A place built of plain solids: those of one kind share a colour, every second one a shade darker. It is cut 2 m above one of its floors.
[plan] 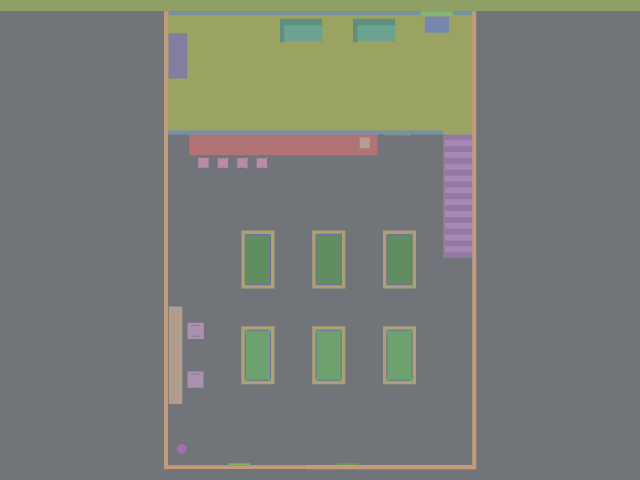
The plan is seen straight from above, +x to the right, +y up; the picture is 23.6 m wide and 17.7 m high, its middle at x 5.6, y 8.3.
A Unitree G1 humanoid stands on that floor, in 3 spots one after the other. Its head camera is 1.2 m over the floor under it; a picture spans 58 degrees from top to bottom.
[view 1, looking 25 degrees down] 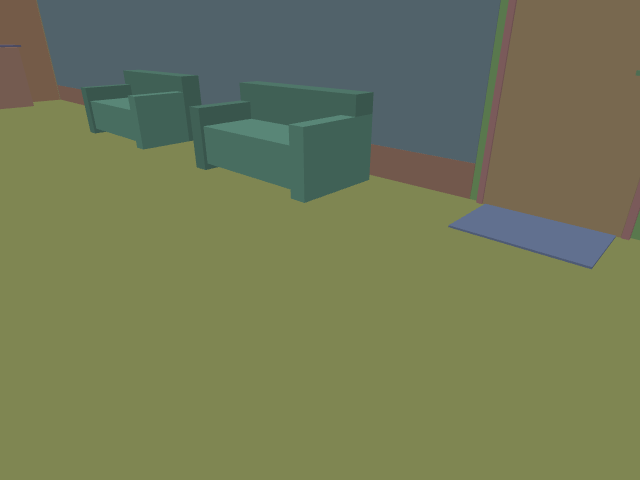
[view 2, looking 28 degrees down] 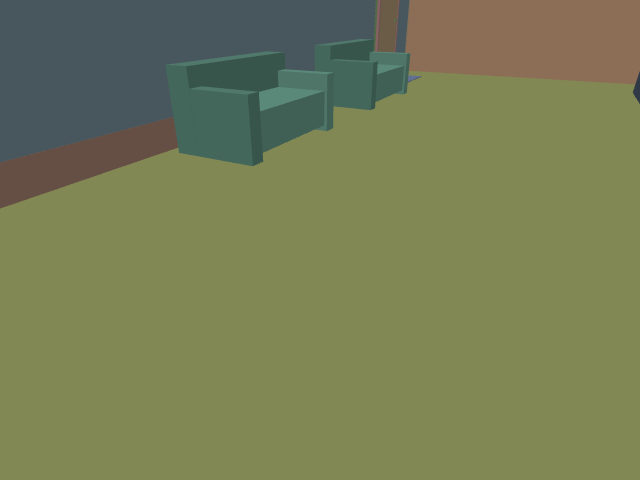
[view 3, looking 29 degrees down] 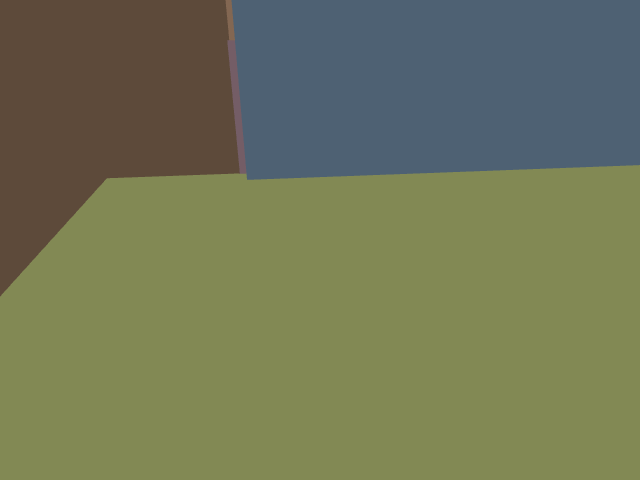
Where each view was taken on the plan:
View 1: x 10.71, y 13.29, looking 133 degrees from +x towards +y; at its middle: upper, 2.84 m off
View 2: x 1.20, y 13.39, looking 28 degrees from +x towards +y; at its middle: upper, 2.56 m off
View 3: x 9.91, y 15.49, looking -96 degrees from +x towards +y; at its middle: upper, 2.48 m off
